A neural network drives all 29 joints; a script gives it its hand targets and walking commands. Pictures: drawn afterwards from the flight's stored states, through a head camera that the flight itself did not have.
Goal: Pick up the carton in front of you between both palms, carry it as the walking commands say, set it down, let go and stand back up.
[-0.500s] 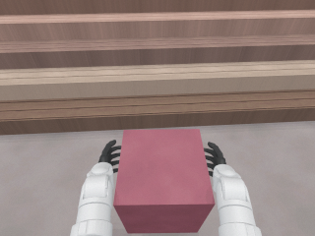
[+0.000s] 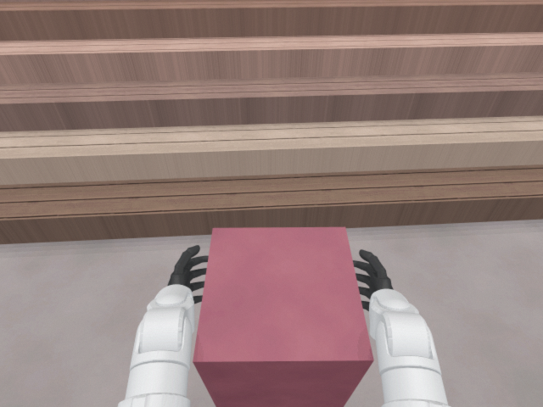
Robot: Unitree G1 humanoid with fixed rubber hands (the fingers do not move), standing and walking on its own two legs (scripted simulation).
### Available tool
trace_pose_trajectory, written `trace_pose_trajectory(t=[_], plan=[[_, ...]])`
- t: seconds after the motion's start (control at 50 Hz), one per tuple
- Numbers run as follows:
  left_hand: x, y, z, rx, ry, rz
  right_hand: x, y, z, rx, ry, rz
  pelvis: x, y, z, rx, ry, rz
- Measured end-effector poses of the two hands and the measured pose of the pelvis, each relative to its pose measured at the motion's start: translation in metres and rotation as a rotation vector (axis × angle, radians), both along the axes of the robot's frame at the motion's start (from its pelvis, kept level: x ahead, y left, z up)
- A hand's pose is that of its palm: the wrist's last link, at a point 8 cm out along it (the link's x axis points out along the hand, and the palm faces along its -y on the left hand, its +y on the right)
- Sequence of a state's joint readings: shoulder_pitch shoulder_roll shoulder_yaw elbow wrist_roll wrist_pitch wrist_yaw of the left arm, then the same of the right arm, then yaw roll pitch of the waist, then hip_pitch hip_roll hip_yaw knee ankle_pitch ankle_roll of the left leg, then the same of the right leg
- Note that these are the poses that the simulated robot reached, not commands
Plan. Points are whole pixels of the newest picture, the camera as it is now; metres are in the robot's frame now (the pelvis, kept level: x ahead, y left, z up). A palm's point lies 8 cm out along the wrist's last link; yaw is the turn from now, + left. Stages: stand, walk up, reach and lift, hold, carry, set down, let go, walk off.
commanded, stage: hold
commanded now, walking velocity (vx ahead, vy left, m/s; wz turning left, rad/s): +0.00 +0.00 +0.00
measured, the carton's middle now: (279, 322) +0.28 +0.00 -0.03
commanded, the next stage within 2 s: carry in 1.30 s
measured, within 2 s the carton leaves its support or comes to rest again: neither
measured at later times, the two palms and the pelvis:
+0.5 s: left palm (178, 296) +0.28 +0.15 +0.05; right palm (381, 299) +0.28 -0.15 +0.05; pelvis -0.01 +0.00 +0.00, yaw +0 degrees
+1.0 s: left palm (179, 295) +0.28 +0.15 +0.05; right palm (380, 299) +0.28 -0.15 +0.05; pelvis +0.00 +0.00 +0.00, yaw +0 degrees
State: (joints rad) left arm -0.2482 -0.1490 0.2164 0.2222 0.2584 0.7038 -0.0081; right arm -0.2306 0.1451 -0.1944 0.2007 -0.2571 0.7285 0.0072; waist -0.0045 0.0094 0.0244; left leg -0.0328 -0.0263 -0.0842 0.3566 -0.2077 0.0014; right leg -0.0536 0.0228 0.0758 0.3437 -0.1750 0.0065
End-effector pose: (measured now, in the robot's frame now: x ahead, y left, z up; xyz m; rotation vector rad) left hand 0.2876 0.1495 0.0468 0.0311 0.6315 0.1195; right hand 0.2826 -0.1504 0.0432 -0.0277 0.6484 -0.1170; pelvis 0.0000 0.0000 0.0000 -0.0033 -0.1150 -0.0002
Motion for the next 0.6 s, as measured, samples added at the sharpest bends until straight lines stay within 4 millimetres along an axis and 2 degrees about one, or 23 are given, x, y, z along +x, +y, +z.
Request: trace_pose_trajectory(t=[0.08,0.36,0.6], plan=[[-0.004,0.001,0.007,-0.004,-0.007,0.005,-0.003,0.001,0.007,0.003,-0.007,0.001,-0.002,0.0,0.0,0.0,-0.014,-0.001],[-0.01,0.0,0.005,-0.023,0.009,0.02,-0.008,0.0,0.005,0.024,0.009,-0.009,-0.014,-0.001,-0.002,0.001,-0.034,0.0],[-0.007,0.0,0.005,-0.021,0.007,0.022,-0.004,0.0,0.006,0.021,0.007,-0.003,-0.012,-0.003,-0.002,0.001,-0.033,0.003]])
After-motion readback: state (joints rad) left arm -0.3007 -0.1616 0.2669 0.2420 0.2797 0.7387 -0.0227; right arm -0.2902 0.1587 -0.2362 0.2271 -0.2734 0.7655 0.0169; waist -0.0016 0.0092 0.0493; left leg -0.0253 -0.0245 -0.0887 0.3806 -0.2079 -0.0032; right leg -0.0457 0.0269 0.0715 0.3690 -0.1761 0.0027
